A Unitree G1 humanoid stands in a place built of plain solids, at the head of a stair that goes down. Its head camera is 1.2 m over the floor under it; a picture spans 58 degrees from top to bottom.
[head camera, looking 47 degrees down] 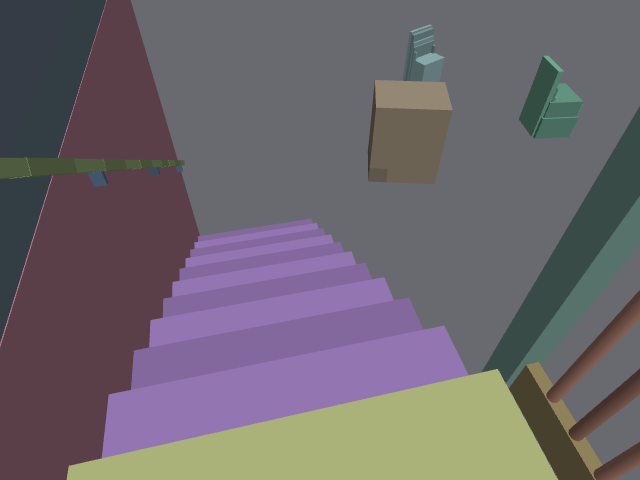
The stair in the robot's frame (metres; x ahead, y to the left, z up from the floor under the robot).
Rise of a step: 0.20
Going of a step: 0.28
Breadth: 1.20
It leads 13 degrees to the left of straight ahead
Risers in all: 11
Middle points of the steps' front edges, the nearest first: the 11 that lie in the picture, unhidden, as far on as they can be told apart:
0.46 0.06 0.00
0.74 0.12 -0.20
1.01 0.18 -0.41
1.29 0.24 -0.61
1.56 0.31 -0.82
1.84 0.37 -1.02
2.11 0.43 -1.23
2.39 0.49 -1.43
2.66 0.55 -1.64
2.94 0.62 -1.84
3.21 0.68 -2.05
